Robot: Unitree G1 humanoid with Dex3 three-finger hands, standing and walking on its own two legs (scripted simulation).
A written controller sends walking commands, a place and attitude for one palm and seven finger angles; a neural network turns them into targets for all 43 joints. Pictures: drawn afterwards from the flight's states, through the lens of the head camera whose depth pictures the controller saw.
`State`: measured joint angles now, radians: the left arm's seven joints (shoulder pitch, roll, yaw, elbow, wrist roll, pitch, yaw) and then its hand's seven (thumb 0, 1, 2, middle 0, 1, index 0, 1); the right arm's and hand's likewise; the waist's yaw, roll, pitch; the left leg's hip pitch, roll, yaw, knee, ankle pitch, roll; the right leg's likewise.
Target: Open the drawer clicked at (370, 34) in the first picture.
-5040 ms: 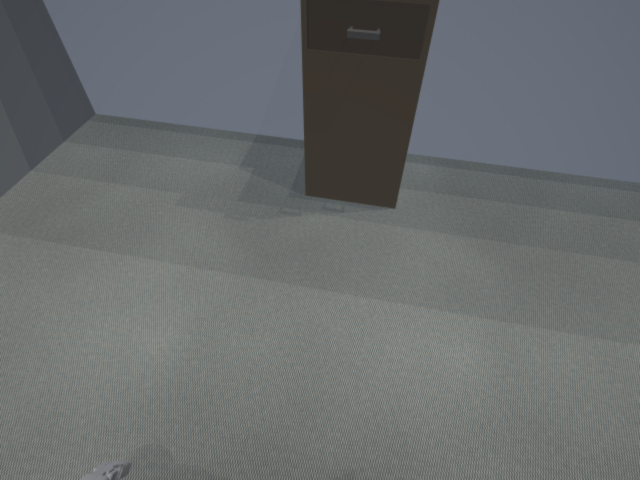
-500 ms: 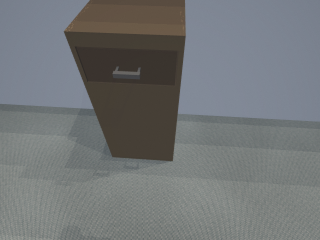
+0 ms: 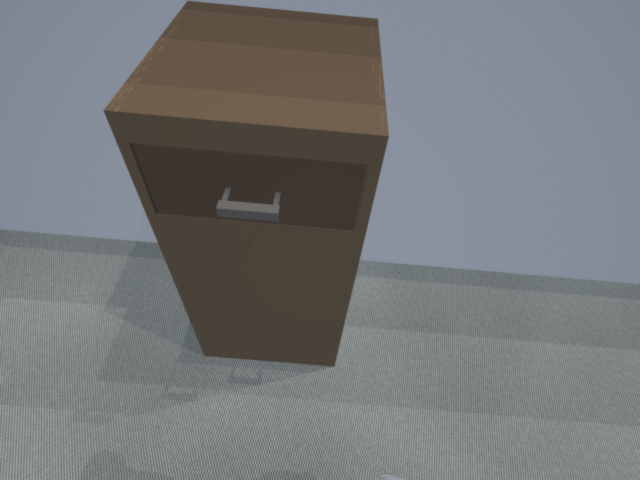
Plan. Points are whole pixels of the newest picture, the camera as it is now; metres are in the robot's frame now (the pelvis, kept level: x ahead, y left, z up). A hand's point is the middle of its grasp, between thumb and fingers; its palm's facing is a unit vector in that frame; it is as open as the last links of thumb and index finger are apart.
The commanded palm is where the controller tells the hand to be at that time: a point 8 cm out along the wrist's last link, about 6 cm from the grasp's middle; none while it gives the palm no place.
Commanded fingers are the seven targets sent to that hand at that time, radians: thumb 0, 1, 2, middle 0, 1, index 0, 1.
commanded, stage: come to a stop and stand still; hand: left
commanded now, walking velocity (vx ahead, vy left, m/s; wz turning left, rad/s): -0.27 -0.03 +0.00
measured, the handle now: (250, 203) +0.54 +0.15 -0.01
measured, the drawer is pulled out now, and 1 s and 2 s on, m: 0.00 0.00 0.00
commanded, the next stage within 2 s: look again from close up in 1.04 s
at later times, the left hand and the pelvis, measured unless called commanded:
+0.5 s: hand out of the picture +0.07 +0.18 -0.18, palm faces +0.06 -0.96 -0.26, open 7.3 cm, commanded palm none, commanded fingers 0.00 0.90 0.90 -0.20 -0.30 -0.20 -0.30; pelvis +0.00 -0.01 -0.02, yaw +1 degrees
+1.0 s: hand out of the picture -0.06 +0.21 -0.18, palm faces +0.08 -0.97 -0.23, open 7.3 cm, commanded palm none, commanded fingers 0.00 0.90 0.90 -0.20 -0.30 -0.20 -0.30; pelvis -0.03 +0.02 -0.01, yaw +2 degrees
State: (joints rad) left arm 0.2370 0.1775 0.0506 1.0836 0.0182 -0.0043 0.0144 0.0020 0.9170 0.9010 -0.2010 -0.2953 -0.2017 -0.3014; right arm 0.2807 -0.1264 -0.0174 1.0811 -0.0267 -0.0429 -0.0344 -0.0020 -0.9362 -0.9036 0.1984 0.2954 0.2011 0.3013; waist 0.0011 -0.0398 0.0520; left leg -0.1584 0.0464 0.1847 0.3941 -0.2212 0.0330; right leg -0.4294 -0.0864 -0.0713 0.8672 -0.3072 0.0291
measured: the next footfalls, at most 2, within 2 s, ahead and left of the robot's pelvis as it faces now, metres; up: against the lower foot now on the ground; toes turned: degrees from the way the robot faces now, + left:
right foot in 0.12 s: +0.11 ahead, -0.12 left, +0.00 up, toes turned +7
left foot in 0.50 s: +0.02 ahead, +0.11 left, +0.00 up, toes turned +5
